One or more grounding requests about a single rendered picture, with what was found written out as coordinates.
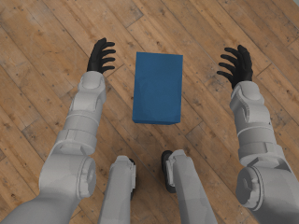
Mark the robot right foot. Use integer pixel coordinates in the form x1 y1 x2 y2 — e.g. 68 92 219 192
161 150 177 193

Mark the robot right thigh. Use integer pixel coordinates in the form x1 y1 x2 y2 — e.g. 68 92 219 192
165 154 218 224

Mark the robot right hand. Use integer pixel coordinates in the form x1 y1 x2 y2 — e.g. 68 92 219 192
217 45 253 89

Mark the left robot forearm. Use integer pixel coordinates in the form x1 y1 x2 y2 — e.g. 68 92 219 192
38 71 107 191

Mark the right robot forearm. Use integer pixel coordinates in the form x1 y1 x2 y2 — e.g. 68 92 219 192
229 80 299 184

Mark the robot right upper arm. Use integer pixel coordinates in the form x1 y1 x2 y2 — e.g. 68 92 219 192
235 165 299 224

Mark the carton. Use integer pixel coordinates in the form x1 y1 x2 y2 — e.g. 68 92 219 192
132 51 183 125

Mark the robot left upper arm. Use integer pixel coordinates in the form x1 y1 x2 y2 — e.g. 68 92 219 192
0 153 96 224

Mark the robot left hand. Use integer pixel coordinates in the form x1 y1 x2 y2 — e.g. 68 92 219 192
86 37 116 74

